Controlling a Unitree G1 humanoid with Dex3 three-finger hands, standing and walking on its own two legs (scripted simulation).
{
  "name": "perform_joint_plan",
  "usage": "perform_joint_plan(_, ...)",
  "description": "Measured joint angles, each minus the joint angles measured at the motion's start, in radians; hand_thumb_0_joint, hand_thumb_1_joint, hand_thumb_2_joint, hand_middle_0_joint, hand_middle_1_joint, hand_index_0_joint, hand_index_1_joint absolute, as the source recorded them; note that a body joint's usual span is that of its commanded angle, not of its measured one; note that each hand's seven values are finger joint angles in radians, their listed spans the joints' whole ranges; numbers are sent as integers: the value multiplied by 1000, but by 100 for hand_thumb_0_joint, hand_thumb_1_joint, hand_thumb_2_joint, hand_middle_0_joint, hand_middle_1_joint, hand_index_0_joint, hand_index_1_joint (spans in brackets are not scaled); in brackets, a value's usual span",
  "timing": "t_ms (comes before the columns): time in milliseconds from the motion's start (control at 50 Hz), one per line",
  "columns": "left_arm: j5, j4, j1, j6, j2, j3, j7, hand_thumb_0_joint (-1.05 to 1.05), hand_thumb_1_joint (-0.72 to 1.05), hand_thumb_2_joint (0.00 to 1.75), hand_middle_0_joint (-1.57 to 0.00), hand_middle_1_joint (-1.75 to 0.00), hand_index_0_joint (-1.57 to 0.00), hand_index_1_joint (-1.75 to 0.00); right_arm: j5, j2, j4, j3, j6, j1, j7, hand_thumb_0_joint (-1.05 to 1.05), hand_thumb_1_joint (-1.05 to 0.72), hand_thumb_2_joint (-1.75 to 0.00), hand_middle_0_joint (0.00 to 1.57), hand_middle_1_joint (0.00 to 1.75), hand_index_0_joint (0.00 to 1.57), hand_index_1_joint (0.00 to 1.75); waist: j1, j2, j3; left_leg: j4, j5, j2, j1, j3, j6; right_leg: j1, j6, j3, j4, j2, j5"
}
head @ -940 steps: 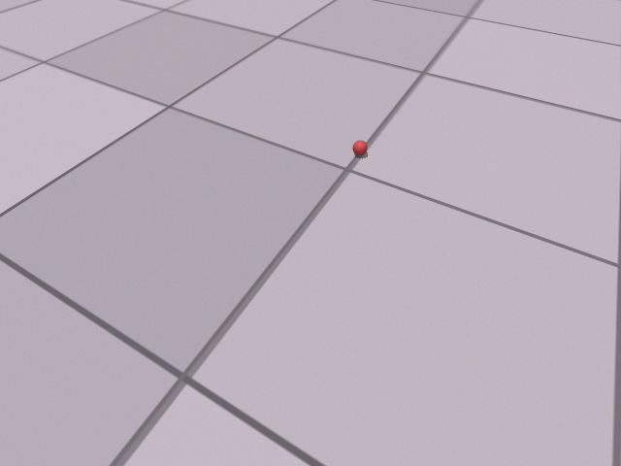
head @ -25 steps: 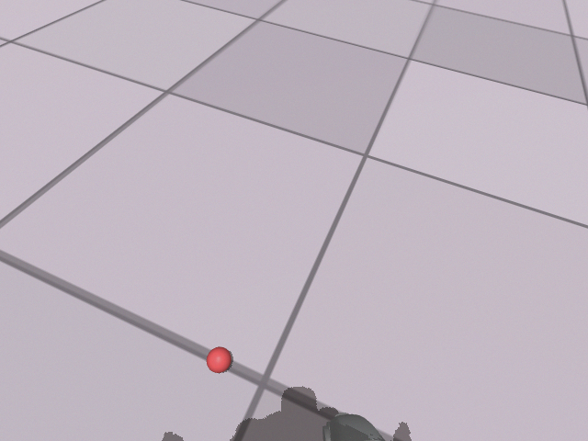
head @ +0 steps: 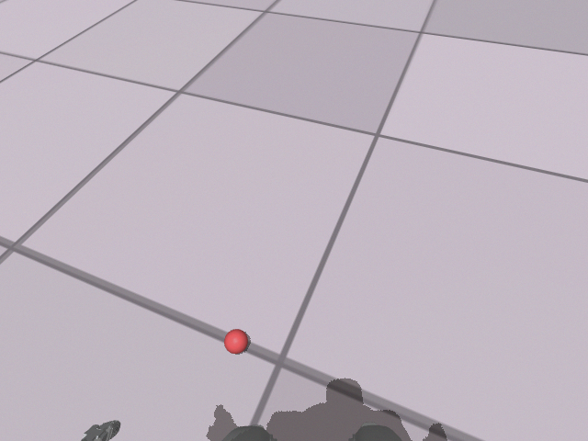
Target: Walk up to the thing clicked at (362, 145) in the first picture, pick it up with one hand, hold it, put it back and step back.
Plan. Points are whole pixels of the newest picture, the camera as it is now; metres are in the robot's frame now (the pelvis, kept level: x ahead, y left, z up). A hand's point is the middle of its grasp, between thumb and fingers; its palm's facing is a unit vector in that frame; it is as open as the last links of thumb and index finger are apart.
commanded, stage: walk up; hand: left
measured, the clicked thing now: (236, 341) +0.51 +0.23 -0.70
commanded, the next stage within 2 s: none
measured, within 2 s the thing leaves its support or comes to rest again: neither
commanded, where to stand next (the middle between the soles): +0.12 +0.00 m, yaw -1 degrees
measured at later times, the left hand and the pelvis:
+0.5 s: hand out of the picture +0.12 +0.29 -0.14, palm faces -0.06 -0.94 -0.32, open 7.4 cm; pelvis +0.02 +0.03 +0.02, yaw -2 degrees
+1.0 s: hand out of the picture +0.13 +0.29 -0.14, palm faces -0.02 -0.93 -0.36, open 7.4 cm; pelvis +0.06 +0.01 +0.02, yaw -1 degrees
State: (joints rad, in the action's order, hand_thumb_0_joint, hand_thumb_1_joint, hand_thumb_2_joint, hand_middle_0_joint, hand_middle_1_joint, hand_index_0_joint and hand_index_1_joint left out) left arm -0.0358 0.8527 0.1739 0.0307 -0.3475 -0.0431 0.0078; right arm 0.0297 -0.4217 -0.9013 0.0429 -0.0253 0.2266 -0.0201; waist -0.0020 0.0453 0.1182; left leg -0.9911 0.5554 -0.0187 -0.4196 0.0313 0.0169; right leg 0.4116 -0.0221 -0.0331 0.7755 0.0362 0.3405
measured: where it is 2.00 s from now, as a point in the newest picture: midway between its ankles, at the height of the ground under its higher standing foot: outside the picture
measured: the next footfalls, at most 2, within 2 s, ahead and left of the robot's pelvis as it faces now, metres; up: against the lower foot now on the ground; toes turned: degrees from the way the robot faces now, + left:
left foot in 0.10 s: +0.05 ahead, +0.14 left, +0.00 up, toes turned +2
right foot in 0.54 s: +0.12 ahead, -0.09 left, +0.00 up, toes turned -1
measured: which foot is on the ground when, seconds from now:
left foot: up 0.00-0.08, down 0.10-0.58, up 0.60-0.84, down 0.86-1.00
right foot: down 0.00-0.12, up 0.14-0.52, down 0.54-0.88, up 0.90-1.00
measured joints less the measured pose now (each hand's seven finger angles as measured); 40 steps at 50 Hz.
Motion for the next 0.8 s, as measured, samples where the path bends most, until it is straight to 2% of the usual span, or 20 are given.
perform_joint_plan(40, 2, -3, 33, 15, -17, -8, 0, 1, 90, 89, -21, -31, -21, -30, 15, -1, -9, 6, -4, 32, -24, 1, -90, -90, 21, 30, 20, 30, 1, -2, -25, 64, 20, 2, 29, -16, 9, -5, -7, 4, -14, 20, -1)
perform_joint_plan(80, 2, 3, 65, 16, -41, -16, 1, 1, 90, 89, -21, -31, -21, -30, 19, -7, -13, 17, 4, 61, -45, 1, -90, -90, 21, 30, 20, 30, 2, -7, -46, 149, 12, 8, 64, -34, 25, -14, 1, 4, -29, 41, -5)
perform_joint_plan(100, 2, 11, 80, 9, -56, -21, 2, 1, 89, 89, -21, -31, -21, -30, 16, -8, -15, 22, 14, 75, -50, 1, -90, -90, 21, 30, 20, 30, 2, -17, -55, 212, -38, 6, 92, -48, 30, -15, 2, -5, -22, 53, 14)
perform_joint_plan(120, 2, 22, 94, -3, -72, -28, 2, 1, 89, 89, -21, -31, -21, -30, 15, -5, -14, 29, 30, 88, -51, 1, -90, -90, 21, 30, 20, 30, 1, -39, -60, 251, -119, -9, 113, -70, 28, -8, -10, -32, 14, 63, 90)
perform_joint_plan(140, 5, 39, 107, -19, -79, -34, -3, 1, 90, 89, -21, -31, -21, -30, 18, -8, -7, 33, 48, 108, -48, 1, -90, -90, 21, 30, 20, 30, 5, -39, -73, 262, -155, -12, 118, -78, 27, 14, -15, -61, 79, 43, 157)
perform_joint_plan(160, 7, 59, 114, -33, -83, -35, -7, 1, 90, 89, -21, -31, -21, -30, 16, -11, -4, 35, 62, 126, -42, 1, -90, -90, 21, 30, 20, 30, 17, -28, -84, 271, -164, -7, 123, -76, 32, 42, -16, -75, 149, 11, 168)
perform_joint_plan(200, 15, 86, 117, -41, -106, -35, -2, 1, 90, 89, -20, -30, -20, -30, 8, -1, -15, 30, 82, 149, -24, 1, -90, -90, 21, 30, 20, 30, 34, -41, -81, 334, -194, -7, 166, -76, 29, 93, -15, -99, 246, -28, 95)
perform_joint_plan(240, 21, 94, 113, -37, -133, -40, 12, 1, 90, 89, -20, -30, -20, -30, -2, 13, -27, 18, 99, 174, -7, 1, -90, -90, 21, 30, 20, 30, 43, -68, -67, 407, -229, -9, 217, -73, 22, 130, -7, -98, 270, -38, 11)
perform_joint_plan(320, 31, 91, 98, -48, -162, -51, 25, 1, 90, 89, -20, -30, -20, -30, -10, 31, -54, 5, 106, 197, 21, 1, -90, -90, 21, 30, 20, 30, 31, -117, -36, 494, -261, -1, 291, -82, 16, 166, 18, -116, 213, -41, -101)
perform_joint_plan(380, 46, 89, 61, -71, -149, -46, 12, 1, 90, 90, -20, -30, -20, -30, -10, 37, -55, 4, 87, 172, 36, 1, -90, -90, 21, 30, 20, 30, 20, -135, 7, 494, -257, 11, 305, -90, 14, 150, 19, -129, 156, -48, -113)
perform_joint_plan(440, 52, 88, 14, -85, -110, -24, 5, 1, 90, 90, -20, -30, -20, -30, -14, 39, -41, 2, 61, 122, 43, 1, -90, -90, 21, 30, 20, 30, 14, -137, 46, 470, -243, 19, 296, -98, 11, 85, 18, -95, 42, -42, -107)
perform_joint_plan(540, 27, 70, -52, -103, -44, 0, 21, 1, 90, 89, -20, -30, -20, -30, -29, 36, 0, -4, 44, 34, 52, 1, -90, -90, 21, 30, 20, 30, 11, -130, 59, 361, -184, 25, 225, -119, -1, -63, -3, -4, -123, -32, -74)
perform_joint_plan(560, 20, 67, -66, -97, -26, -1, 27, 1, 90, 89, -20, -30, -20, -30, -28, 30, 7, -1, 48, 15, 50, 1, -90, -90, 21, 30, 20, 30, 11, -105, 71, 327, -165, 46, 213, -115, -5, -74, -7, 7, -135, -51, -97)
perform_joint_plan(600, 8, 52, -68, -67, -1, 2, 45, 1, 90, 89, -20, -30, -20, -30, -25, 22, 20, 0, 61, 1, 39, 1, -90, -90, 21, 30, 20, 30, 22, -57, 75, 245, -115, 76, 187, -78, 18, -86, -24, 38, -132, -84, -89)
perform_joint_plan(640, 7, 29, -51, -41, 4, 2, 61, 1, 90, 89, -20, -30, -20, -30, -19, 31, 17, -6, 68, 2, 31, 1, -90, -90, 21, 30, 20, 30, 12, -65, 53, 127, -12, 47, 141, -51, 33, -87, -48, 37, -120, -81, -69)
perform_joint_plan(660, 10, 20, -42, -33, 7, 2, 64, 1, 90, 89, -20, -30, -20, -30, -17, 31, 14, -9, 71, 8, 27, 1, -90, -90, 21, 30, 20, 30, 5, -67, 43, 79, 3, 35, 118, -44, 35, -97, -57, 37, -131, -77, -68)
perform_joint_plan(720, 13, -1, -4, -14, 9, 2, 63, 1, 90, 89, -20, -30, -21, -30, -10, 24, 9, -12, 85, 29, 15, 1, -90, -90, 21, 30, 20, 30, -18, -64, 14, 51, -34, 29, 60, -39, 32, -132, -60, 39, -188, -69, -83)
perform_joint_plan(800, 7, -6, 52, -22, -20, -8, 57, 0, 90, 89, -21, -30, -21, -30, -9, 17, 1, -11, 107, 58, 16, 1, -90, -90, 21, 30, 20, 30, -41, -67, -14, 208, -120, 41, 44, -50, 13, -164, -38, 38, -229, -63, -90)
